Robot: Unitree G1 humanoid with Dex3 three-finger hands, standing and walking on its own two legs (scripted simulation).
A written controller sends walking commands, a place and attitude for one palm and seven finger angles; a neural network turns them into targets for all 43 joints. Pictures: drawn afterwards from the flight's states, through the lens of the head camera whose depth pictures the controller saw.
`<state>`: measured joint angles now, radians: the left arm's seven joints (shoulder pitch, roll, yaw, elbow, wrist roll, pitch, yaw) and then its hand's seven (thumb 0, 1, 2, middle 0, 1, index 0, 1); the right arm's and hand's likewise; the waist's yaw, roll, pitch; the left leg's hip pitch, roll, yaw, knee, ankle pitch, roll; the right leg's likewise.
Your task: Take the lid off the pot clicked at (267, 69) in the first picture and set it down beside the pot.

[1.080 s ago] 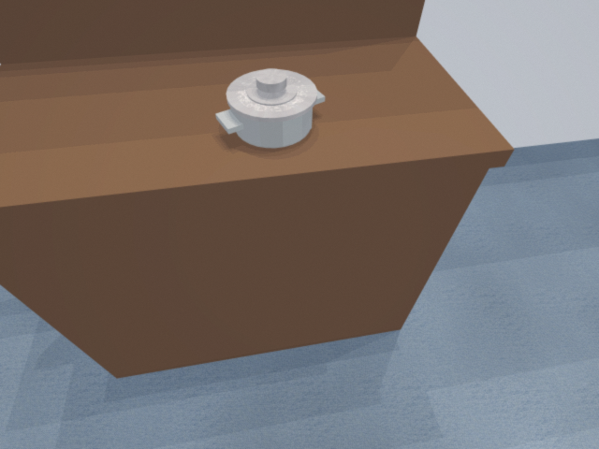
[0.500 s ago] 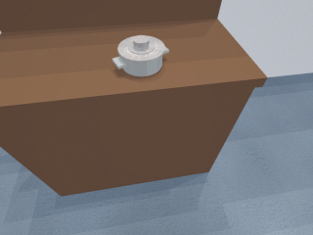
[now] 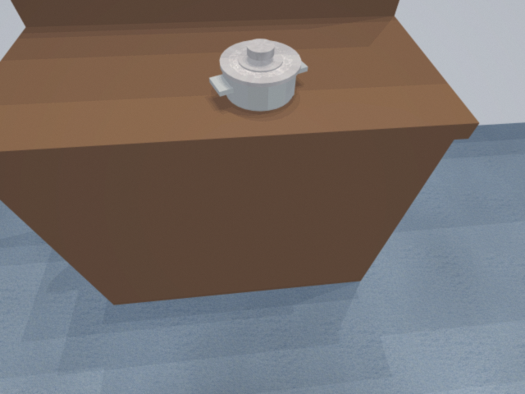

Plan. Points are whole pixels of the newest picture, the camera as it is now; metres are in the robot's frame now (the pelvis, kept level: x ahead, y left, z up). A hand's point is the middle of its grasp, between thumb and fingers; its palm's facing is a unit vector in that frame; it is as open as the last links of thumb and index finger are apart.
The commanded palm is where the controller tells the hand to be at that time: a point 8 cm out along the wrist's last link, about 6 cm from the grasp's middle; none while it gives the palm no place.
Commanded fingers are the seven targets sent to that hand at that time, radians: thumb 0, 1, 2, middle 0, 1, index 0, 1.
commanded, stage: turn to face it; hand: left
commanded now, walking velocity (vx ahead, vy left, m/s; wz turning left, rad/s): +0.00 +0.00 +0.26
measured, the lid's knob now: (260, 49) +0.67 +0.05 +0.17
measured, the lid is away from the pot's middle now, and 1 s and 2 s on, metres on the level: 0.00 0.00 0.00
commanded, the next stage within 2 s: take the last steps up to it in 0.14 s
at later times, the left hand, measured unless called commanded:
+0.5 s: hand out of the picture -0.01 +0.15 -0.15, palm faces +0.17 -0.96 -0.22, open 7.3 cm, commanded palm none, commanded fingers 0.00 0.90 0.90 -0.20 -0.30 -0.20 -0.30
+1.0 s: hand (210, 346) +0.22 +0.11 -0.17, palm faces +0.12 -0.96 -0.24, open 7.3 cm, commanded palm none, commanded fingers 0.00 0.90 0.90 -0.20 -0.30 -0.20 -0.30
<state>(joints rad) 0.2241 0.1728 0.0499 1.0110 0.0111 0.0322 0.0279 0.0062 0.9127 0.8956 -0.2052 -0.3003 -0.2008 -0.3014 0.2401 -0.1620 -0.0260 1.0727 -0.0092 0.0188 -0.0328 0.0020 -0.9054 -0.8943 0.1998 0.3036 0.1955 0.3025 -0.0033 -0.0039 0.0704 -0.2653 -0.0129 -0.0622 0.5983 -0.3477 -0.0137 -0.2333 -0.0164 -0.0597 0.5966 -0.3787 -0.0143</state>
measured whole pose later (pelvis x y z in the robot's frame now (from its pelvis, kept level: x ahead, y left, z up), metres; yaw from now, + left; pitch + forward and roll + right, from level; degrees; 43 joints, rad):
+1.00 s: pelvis +0.17 -0.09 -0.01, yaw +5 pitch +1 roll +0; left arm 0.21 0.20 0.08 0.96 0.02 -0.02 -0.02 0.01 0.92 0.90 -0.20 -0.30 -0.20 -0.30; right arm 0.31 -0.20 -0.05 1.09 -0.02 0.00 -0.03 0.00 -0.91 -0.89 0.20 0.30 0.20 0.30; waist -0.01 0.02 0.08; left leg -0.25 0.13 0.01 0.82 -0.55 -0.04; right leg -0.44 -0.07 -0.09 0.71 -0.29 0.00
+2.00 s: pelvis +0.17 -0.08 +0.01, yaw +5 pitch +0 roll -1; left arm 0.29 0.16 0.02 1.04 0.00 0.02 0.02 0.01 0.91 0.90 -0.20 -0.30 -0.20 -0.30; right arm 0.31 -0.17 -0.03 1.11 -0.01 0.03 -0.02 0.00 -0.91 -0.89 0.20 0.30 0.19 0.30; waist -0.03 0.00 0.02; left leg -0.31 0.03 0.02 0.48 -0.15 -0.01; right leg -0.11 0.01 -0.01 0.45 -0.33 -0.01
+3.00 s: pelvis +0.21 -0.07 +0.00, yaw +5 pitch +0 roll -1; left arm 0.30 0.16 0.01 1.03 0.01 -0.02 0.05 0.01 0.91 0.90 -0.20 -0.30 -0.20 -0.30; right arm 0.20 -0.17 -0.02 1.01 -0.01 -0.01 -0.02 0.00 -0.91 -0.89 0.20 0.30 0.20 0.30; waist -0.01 0.01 0.04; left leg -0.33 0.02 0.02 0.62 -0.29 0.01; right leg -0.10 0.00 0.00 0.50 -0.41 0.01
